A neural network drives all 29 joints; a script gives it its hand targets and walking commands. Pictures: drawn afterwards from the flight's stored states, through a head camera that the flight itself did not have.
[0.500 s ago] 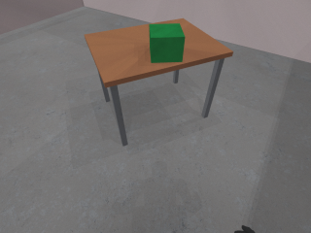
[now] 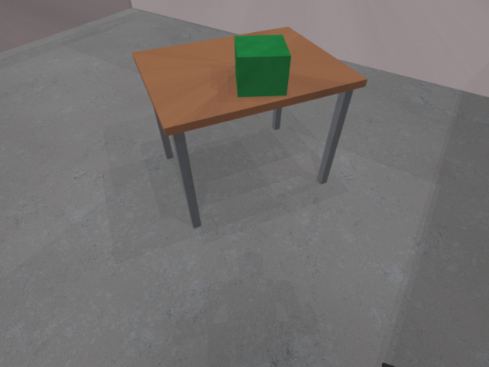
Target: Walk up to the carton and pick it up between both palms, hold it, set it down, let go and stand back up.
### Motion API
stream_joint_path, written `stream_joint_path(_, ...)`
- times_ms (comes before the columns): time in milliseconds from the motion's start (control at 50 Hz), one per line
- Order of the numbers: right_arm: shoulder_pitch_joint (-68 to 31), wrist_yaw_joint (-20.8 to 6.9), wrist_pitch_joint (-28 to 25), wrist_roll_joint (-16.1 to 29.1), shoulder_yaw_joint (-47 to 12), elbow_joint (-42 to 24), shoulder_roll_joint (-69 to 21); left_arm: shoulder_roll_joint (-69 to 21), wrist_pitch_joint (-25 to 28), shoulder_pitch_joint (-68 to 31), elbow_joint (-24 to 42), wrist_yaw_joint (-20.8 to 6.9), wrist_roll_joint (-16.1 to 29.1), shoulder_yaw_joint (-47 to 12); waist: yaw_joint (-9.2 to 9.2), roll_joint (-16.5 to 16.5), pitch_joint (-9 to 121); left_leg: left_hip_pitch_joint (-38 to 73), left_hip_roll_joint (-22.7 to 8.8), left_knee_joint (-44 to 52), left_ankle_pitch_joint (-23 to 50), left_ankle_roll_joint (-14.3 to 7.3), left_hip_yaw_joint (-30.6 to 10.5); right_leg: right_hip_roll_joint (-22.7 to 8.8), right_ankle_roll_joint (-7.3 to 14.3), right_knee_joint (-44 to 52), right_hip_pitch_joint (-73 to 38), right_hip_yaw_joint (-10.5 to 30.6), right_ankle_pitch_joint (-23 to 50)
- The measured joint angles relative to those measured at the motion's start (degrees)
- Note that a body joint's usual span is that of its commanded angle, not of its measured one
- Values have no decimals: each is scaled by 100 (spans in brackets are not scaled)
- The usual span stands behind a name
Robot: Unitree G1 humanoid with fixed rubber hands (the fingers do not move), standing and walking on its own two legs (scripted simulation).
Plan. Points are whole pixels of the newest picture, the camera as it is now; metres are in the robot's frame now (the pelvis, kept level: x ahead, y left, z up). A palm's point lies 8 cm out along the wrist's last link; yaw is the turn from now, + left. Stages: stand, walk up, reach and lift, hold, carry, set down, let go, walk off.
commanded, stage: walk up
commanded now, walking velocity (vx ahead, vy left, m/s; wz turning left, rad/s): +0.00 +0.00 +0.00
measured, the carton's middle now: (260, 65) +1.16 -0.07 -0.04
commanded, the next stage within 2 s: none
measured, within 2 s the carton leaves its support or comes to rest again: neither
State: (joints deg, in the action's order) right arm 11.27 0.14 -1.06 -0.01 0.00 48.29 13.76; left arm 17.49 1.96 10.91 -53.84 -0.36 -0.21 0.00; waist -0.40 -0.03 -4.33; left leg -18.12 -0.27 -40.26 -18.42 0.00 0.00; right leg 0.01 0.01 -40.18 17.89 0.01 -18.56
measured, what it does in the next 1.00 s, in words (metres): walks ahead: left foot, then right foot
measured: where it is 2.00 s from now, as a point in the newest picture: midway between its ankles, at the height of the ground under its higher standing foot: (257, 313)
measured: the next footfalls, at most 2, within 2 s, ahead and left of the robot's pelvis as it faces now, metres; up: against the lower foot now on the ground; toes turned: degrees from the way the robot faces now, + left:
left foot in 0.56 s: +0.20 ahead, +0.12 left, +0.00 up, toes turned +0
right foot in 0.98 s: +0.36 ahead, -0.12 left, +0.00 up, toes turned +0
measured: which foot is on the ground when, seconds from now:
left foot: down 0.00-0.32, up 0.34-0.54, down 0.56-0.98, up 1.00-1.00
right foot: down 0.00-0.56, up 0.58-0.96, down 0.98-1.00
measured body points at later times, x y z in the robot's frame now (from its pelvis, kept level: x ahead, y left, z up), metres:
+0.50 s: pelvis +0.07 +0.01 +0.00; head +0.08 +0.01 +0.45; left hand +0.11 +0.32 -0.12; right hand +0.19 -0.29 -0.11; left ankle +0.11 +0.12 -0.70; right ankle +0.04 -0.12 -0.72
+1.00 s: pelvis +0.24 -0.03 -0.02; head +0.26 -0.02 +0.43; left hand +0.37 +0.28 -0.12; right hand +0.30 -0.34 -0.13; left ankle +0.16 +0.12 -0.70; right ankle +0.32 -0.12 -0.72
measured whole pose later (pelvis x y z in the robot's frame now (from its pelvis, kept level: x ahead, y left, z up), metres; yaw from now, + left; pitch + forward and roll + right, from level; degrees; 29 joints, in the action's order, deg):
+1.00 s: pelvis +0.24 -0.03 -0.02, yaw +0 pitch -3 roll +2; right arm 17.8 2.0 -6.3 0.0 0.1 48.8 21.7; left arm 25.6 3.7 11.1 -43.5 -4.1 -1.7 0.1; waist -0.7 -4.2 -6.2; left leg -14.1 -0.1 -52.9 -31.0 -1.1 -0.4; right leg -0.1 1.4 -49.2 27.8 -0.2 -18.4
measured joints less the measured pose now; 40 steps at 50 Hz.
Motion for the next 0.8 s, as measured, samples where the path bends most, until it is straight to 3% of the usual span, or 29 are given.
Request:
stream_joint_path(120,12,-28,-8,0,-1,20,10,10,-16,1,-36,-52,-23,-3,8,0,25,1,0,0,-45,-2,0,0,0,0,-1,0,-53)
stream_joint_path(200,103,-109,-111,0,2,47,192,133,-3,9,18,-271,-135,0,52,1,145,16,1,0,-582,-66,0,3,0,-66,1,0,-792)
stream_joint_path(300,140,-117,-172,0,8,50,546,414,34,37,84,-371,-154,1,65,0,162,59,0,0,-249,-85,0,4,0,-196,10,0,-652)
stream_joint_path(360,143,-90,-172,0,12,53,688,534,144,168,150,-356,-154,3,158,-10,242,-129,50,-485,-704,-85,8,2,62,-163,3,5,-355)
stream_joint_path(420,144,-66,-195,0,10,50,795,538,179,302,198,-304,-154,2,305,38,274,-567,106,-1094,-714,-85,2,4,71,-153,-28,1,-454)
stream_joint_path(520,148,-113,-304,0,9,46,813,538,113,515,201,-273,-154,0,454,47,255,-920,4,-985,-753,-85,-4,5,71,-153,-289,-2,-768)
stream_joint_path(580,152,-55,-511,0,14,46,818,539,13,566,199,-289,-155,-1,363,40,175,-731,13,-438,116,-97,0,-21,71,-709,-330,-5,-988)
stream_joint_path(660,257,5,-528,0,13,49,799,596,-120,554,281,-274,-155,0,116,-161,65,-367,149,-502,-242,-195,-2,-21,71,-2078,134,4,-751)
stream_joint_path(800,448,100,-528,0,12,50,798,795,-136,335,584,-356,-154,1,-45,-396,-171,149,131,-466,-653,-198,0,-24,71,-2113,894,8,-592)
